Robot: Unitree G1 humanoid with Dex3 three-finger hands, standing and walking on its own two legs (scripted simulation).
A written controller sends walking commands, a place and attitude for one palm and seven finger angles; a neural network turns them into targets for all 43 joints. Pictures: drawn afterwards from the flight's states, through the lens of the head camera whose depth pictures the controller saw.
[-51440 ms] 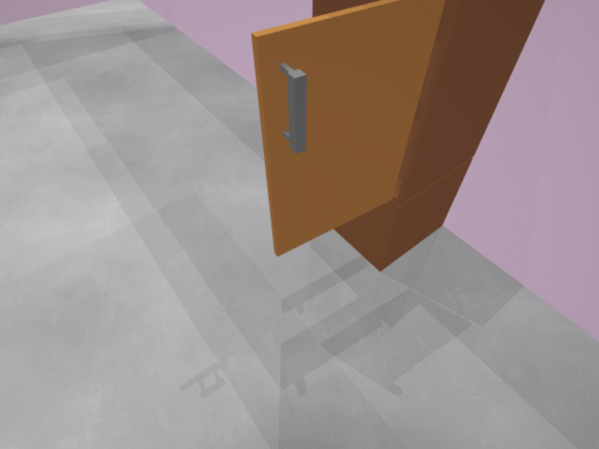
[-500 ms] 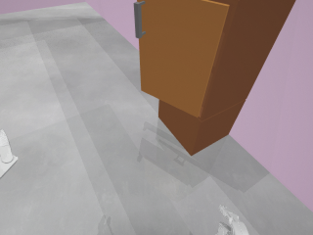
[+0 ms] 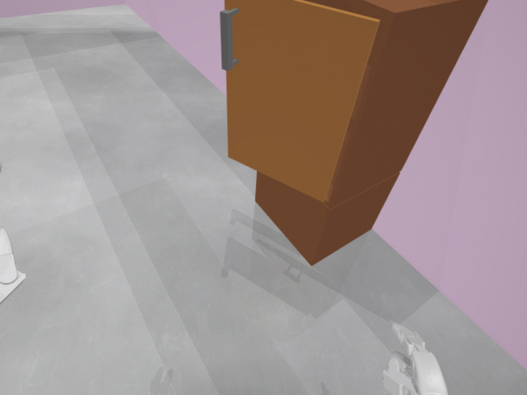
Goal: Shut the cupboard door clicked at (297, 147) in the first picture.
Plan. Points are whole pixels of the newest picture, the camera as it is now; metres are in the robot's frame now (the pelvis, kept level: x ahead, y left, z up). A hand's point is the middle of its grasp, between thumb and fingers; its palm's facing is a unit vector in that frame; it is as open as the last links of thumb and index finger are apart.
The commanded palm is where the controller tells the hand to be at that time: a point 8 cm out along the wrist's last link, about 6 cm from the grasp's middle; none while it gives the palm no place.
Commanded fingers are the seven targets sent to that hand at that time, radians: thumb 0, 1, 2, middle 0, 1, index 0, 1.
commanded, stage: stop stepping back and stand still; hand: left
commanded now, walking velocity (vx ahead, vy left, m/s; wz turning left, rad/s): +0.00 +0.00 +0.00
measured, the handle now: (231, 39) +0.98 +0.11 +0.12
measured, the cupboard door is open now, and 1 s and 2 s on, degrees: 23 23 23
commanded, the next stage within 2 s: let the arm hang, fingers relaxed in 0.46 s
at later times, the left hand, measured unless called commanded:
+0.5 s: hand out of the picture +0.16 +0.29 +0.17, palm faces +0.47 -0.77 -0.44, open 7.4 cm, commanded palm +0.10 +0.31 +0.18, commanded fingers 0.00 0.90 0.90 -0.20 -0.30 -0.20 -0.30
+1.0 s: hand out of the picture -0.02 +0.19 -0.18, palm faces +0.02 -0.98 -0.19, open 7.1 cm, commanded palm none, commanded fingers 0.00 0.90 0.90 -0.20 -0.30 -0.20 -0.30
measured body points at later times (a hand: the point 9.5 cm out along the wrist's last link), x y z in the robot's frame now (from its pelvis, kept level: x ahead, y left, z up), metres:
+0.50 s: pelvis -0.04 +0.01 +0.00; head -0.05 +0.02 +0.45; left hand +0.13 +0.32 +0.19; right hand +0.11 -0.22 -0.08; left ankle +0.01 +0.10 -0.74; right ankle -0.03 -0.10 -0.74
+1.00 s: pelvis -0.04 +0.00 +0.00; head -0.01 +0.02 +0.45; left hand -0.02 +0.24 -0.16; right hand +0.00 -0.26 -0.13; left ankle +0.01 +0.10 -0.74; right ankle -0.03 -0.10 -0.74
